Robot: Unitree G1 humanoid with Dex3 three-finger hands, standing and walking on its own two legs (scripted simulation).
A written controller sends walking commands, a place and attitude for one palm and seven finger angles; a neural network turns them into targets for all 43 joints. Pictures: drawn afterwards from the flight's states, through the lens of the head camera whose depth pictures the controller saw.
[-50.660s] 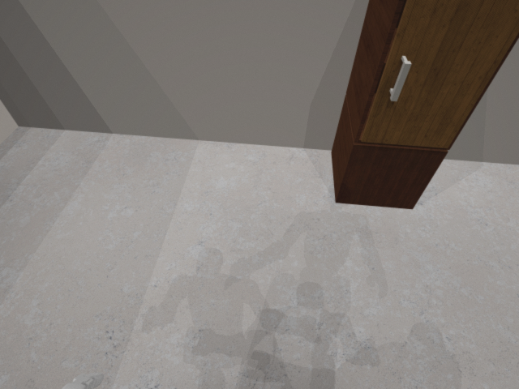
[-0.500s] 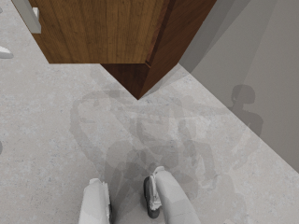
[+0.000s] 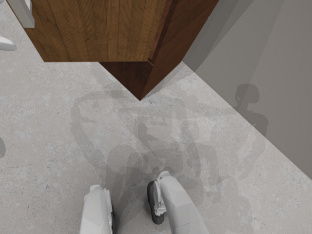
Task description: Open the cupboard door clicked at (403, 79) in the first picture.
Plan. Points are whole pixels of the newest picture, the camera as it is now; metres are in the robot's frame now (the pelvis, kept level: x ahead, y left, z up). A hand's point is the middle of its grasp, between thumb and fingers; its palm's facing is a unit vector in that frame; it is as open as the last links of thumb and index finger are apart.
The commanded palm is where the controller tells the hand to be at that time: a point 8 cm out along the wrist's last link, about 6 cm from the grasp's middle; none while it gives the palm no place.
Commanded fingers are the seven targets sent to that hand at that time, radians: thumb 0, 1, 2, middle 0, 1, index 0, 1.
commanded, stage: slide the fingers in behind the handle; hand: left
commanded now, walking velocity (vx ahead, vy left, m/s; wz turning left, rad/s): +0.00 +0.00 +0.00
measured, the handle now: out of the picture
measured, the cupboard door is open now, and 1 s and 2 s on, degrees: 50 50 50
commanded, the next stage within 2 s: close the thumb around the handle in 1.34 s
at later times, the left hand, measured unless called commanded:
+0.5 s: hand (6, 14) +0.57 +0.23 +0.06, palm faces +0.00 -1.00 -0.01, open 14.0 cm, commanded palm +0.56 +0.25 +0.06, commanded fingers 0.00 -0.50 0.30 -0.30 -1.20 -0.30 -1.20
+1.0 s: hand (29, 14) +0.57 +0.19 +0.07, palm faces +0.00 -1.00 -0.02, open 14.0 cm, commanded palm +0.55 +0.22 +0.06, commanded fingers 0.00 -0.50 0.30 -0.30 -1.20 -0.30 -1.20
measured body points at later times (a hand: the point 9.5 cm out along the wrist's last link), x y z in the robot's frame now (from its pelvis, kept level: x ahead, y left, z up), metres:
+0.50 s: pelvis +0.01 +0.00 +0.01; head +0.21 +0.04 +0.40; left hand +0.56 +0.28 +0.07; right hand +0.00 -0.27 -0.09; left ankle +0.01 +0.10 -0.61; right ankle +0.05 -0.15 -0.61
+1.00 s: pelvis +0.01 -0.01 +0.01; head +0.20 +0.03 +0.41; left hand +0.56 +0.25 +0.07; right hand +0.00 -0.27 -0.09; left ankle +0.01 +0.10 -0.61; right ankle +0.05 -0.15 -0.61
